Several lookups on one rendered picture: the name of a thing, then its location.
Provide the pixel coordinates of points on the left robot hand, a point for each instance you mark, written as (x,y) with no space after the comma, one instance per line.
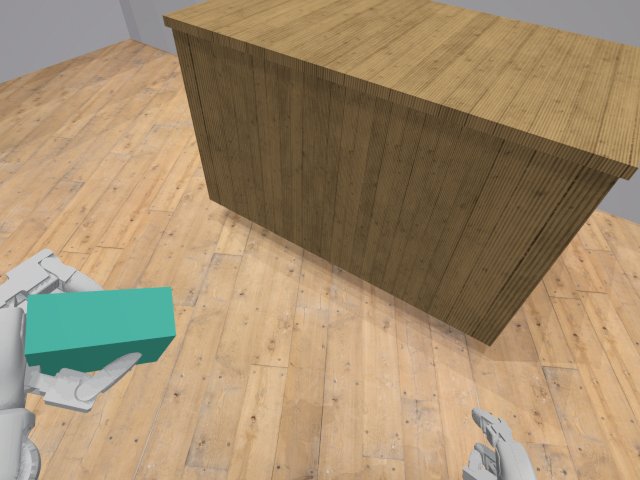
(44,273)

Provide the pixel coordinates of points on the table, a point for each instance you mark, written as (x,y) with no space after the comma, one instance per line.
(444,155)

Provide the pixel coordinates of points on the robot left forearm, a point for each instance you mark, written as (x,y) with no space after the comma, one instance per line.
(19,457)

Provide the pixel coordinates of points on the sponge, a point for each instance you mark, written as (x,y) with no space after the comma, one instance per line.
(85,331)

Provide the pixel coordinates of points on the right robot hand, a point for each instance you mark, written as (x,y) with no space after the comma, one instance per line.
(510,460)

